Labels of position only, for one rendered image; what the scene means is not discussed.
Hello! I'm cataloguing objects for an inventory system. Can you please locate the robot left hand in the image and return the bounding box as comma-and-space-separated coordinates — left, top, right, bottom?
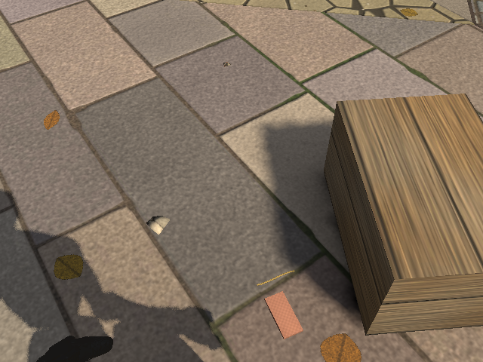
36, 336, 113, 362

